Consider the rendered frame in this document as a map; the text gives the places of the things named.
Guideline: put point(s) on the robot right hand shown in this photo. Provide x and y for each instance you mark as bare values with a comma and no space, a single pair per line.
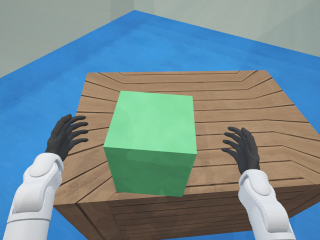
246,154

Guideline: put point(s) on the carton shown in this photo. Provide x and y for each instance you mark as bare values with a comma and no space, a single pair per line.
151,143

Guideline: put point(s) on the robot left forearm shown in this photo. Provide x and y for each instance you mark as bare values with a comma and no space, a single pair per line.
32,205

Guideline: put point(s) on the pedestal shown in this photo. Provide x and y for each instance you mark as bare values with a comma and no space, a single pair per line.
287,144

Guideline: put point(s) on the robot left hand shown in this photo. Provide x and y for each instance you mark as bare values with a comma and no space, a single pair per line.
60,141

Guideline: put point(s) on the robot right forearm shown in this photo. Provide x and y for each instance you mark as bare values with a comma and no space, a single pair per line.
268,218

